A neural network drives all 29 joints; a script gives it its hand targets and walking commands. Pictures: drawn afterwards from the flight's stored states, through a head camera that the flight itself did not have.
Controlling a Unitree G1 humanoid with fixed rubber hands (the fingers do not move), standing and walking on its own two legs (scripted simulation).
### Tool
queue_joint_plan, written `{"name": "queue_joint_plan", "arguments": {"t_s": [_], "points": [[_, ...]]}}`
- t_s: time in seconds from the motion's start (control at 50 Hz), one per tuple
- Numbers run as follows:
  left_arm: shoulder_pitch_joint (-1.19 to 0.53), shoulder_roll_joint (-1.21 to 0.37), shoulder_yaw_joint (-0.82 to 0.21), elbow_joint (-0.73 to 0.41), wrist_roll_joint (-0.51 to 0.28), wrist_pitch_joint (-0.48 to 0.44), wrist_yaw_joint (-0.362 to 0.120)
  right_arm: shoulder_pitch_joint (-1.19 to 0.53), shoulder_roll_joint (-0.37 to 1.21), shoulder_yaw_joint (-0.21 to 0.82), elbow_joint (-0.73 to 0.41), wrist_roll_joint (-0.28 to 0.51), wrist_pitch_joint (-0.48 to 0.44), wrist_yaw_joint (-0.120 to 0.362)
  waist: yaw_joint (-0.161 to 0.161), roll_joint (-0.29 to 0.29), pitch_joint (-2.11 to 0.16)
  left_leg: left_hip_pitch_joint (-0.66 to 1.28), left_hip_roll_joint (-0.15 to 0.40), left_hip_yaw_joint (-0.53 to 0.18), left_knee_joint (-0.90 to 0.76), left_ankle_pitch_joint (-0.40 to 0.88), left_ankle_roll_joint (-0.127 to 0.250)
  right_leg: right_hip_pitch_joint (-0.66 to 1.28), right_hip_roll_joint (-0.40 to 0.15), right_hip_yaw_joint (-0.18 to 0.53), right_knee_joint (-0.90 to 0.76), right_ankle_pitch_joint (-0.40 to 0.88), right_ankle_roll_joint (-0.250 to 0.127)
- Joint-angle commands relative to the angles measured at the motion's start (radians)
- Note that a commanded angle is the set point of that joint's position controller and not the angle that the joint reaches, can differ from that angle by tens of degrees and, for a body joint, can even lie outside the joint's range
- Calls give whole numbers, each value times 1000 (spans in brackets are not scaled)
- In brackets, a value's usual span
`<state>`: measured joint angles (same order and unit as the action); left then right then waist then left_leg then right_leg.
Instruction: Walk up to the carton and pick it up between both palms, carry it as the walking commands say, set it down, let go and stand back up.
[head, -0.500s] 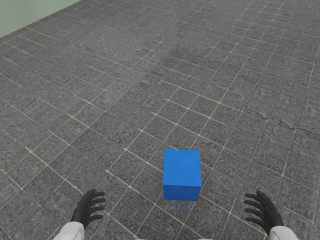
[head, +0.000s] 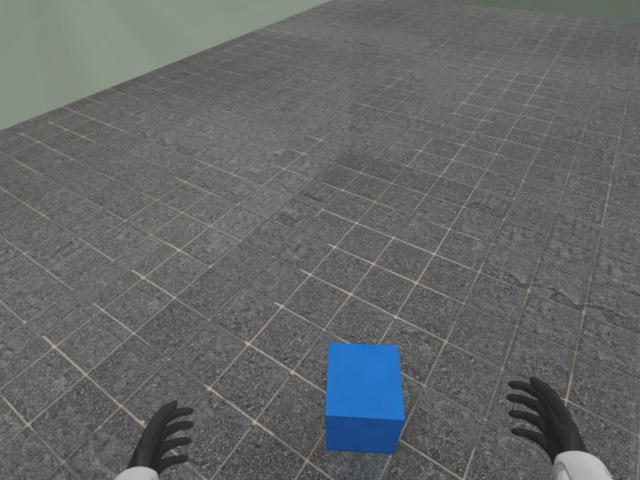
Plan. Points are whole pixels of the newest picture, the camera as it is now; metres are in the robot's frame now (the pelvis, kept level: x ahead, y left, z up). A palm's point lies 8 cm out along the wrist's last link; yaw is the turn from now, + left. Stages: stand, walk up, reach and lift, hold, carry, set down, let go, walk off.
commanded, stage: stand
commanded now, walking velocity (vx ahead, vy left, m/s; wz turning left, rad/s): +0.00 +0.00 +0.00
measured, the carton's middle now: (361, 398) +0.51 -0.07 -0.64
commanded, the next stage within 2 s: none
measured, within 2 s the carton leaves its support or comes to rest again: neither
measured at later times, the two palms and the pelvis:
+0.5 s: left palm out of the picture +0.15 +0.27 -0.07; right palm (559, 455) +0.16 -0.25 -0.02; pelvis -0.01 +0.01 +0.00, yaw +0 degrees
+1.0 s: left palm out of the picture +0.14 +0.27 -0.07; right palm (568, 467) +0.15 -0.25 -0.03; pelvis -0.01 +0.01 +0.00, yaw +0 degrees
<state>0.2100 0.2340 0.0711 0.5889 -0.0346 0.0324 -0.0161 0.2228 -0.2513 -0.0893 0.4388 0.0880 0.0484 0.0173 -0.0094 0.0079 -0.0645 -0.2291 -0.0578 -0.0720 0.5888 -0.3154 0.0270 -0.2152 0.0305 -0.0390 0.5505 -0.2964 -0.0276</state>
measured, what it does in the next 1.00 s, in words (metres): stands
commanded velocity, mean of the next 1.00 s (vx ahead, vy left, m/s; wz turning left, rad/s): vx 0.00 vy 0.00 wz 0.00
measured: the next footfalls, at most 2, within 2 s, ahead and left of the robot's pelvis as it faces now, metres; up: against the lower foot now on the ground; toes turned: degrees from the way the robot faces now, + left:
none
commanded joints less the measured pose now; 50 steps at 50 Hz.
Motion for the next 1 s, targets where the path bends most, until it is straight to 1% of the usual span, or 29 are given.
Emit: {"name": "queue_joint_plan", "arguments": {"t_s": [0.0,0.02,0.06,0.1,0.18,0.2,0.22,0.24,0.26,0.28,0.34,0.36,0.38,0.42,0.44,0.54,0.58,0.6,0.62,0.64,0.66,0.68,0.7,0.76,0.78,0.8,0.86,0.96,0.98], "points": [[-37,226,50,-14,107,-73,26,-22,-198,-40,7,-163,-65,-21,20,-29,-18,-53,96,-40,-87,131,11,-27,-95,143,-129,107,11],[-34,226,53,-14,102,-74,23,-22,-206,-41,10,-165,-68,-22,25,-13,-19,-63,99,-44,-93,123,15,-20,-91,140,-123,104,11],[-37,226,57,-10,104,-78,23,-30,-209,-43,9,-164,-74,-24,25,-21,-7,-78,103,-52,-104,109,16,-23,-87,133,-120,88,10],[-27,227,60,-3,106,-82,25,-30,-205,-41,15,-163,-79,-25,25,-32,-1,-83,102,-61,-106,92,19,-25,-92,144,-127,73,7],[-36,224,64,-1,102,-86,24,-36,-214,-41,18,-163,-90,-28,23,-1,-2,-94,106,-74,-115,83,24,-18,-87,140,-112,78,7],[-42,219,63,4,101,-88,23,-50,-216,-42,19,-163,-92,-28,28,-19,-1,-96,108,-79,-122,81,24,-15,-84,131,-110,74,8],[-40,222,65,4,101,-88,22,-48,-222,-43,20,-162,-92,-29,26,-4,7,-103,104,-81,-120,77,27,-14,-87,138,-112,80,7],[-36,221,65,9,101,-89,23,-51,-220,-43,22,-162,-93,-31,31,-12,4,-103,105,-79,-115,84,28,-10,-90,140,-115,84,6],[-41,226,67,11,100,-90,22,-42,-218,-41,27,-162,-95,-31,24,-15,-2,-96,104,-82,-116,100,26,-11,-89,137,-107,83,4],[-34,223,66,12,99,-90,23,-50,-229,-44,30,-164,-96,-33,30,8,5,-102,106,-87,-120,99,28,-10,-88,137,-106,89,5],[-40,234,71,20,98,-89,25,-48,-221,-41,34,-160,-98,-33,27,-5,12,-104,101,-86,-115,94,30,-12,-92,143,-112,80,2],[-42,231,70,20,99,-90,25,-38,-223,-40,37,-159,-99,-33,21,-5,11,-97,98,-87,-112,102,30,-14,-97,149,-115,81,-1],[-46,231,70,19,96,-90,23,-42,-226,-40,40,-160,-102,-35,26,-4,17,-97,100,-88,-113,113,29,-15,-95,147,-112,84,0],[-44,236,74,27,94,-90,23,-37,-230,-41,43,-159,-102,-36,24,4,11,-85,101,-87,-111,130,32,-16,-95,144,-111,95,-3],[-39,235,71,33,95,-90,24,-36,-228,-39,46,-157,-102,-36,23,-4,21,-87,104,-96,-114,138,34,-20,-97,143,-109,104,-3],[-43,239,72,41,91,-93,24,-34,-229,-38,53,-154,-107,-38,22,-2,14,-75,101,-90,-107,170,35,-9,-104,146,-113,140,-6],[-51,244,74,45,91,-94,25,-30,-227,-35,59,-154,-109,-38,20,7,10,-70,103,-93,-110,178,35,-1,-104,146,-109,153,-7],[-51,241,72,46,89,-94,24,-29,-234,-35,59,-154,-109,-39,24,1,24,-81,102,-95,-112,182,38,-1,-103,142,-105,162,-7],[-52,241,71,50,91,-93,25,-34,-231,-33,63,-151,-108,-37,20,-3,4,-67,103,-93,-112,184,36,3,-105,145,-106,159,-7],[-50,238,71,50,86,-94,23,-30,-236,-34,63,-152,-109,-39,23,11,19,-71,104,-93,-111,193,38,2,-105,143,-105,168,-9],[-55,247,73,52,88,-93,24,-35,-232,-32,63,-151,-109,-39,22,1,20,-67,104,-93,-114,197,37,-3,-104,142,-106,163,-8],[-54,244,73,50,87,-94,23,-28,-237,-33,68,-153,-109,-40,20,15,14,-60,104,-91,-113,203,36,-1,-102,140,-107,164,-9],[-48,239,71,56,85,-95,23,-37,-238,-34,69,-152,-110,-40,25,14,16,-61,106,-97,-116,207,35,3,-103,140,-106,166,-8],[-60,240,71,54,86,-95,22,-29,-241,-30,71,-150,-113,-40,21,-3,19,-64,107,-95,-117,196,37,6,-110,147,-111,161,-12],[-55,246,72,57,85,-95,24,-35,-241,-32,71,-149,-113,-40,21,12,33,-65,106,-96,-118,199,36,-6,-110,151,-112,161,-13],[-61,250,72,59,86,-94,23,-35,-236,-30,73,-149,-114,-39,18,10,31,-59,106,-97,-120,193,37,-7,-109,146,-114,153,-13],[-51,245,70,65,85,-96,22,-34,-243,-28,82,-150,-115,-39,22,5,27,-57,109,-102,-126,190,40,3,-110,148,-117,151,-16],[-52,258,72,64,86,-96,22,-28,-249,-28,84,-149,-118,-39,20,18,62,-71,110,-106,-135,176,41,-13,-112,153,-121,127,-19],[-53,257,72,67,85,-95,23,-25,-248,-26,89,-149,-119,-39,19,12,60,-72,110,-108,-136,168,41,-9,-110,154,-122,123,-19]]}}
